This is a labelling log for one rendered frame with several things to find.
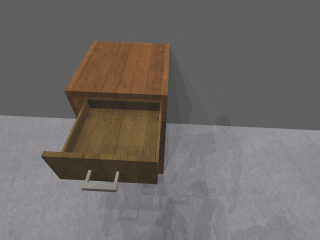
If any cabinet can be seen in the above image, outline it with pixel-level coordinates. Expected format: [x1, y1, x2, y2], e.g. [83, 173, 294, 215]
[64, 41, 170, 174]

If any drawer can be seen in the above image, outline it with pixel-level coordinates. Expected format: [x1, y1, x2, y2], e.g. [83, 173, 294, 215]
[41, 98, 162, 184]

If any handle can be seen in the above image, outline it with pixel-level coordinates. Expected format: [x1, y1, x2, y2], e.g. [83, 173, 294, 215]
[81, 170, 120, 193]

